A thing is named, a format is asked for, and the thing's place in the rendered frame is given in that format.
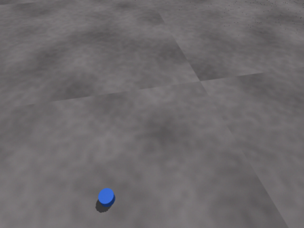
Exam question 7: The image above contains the tin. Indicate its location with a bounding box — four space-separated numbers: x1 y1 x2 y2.
98 188 115 207

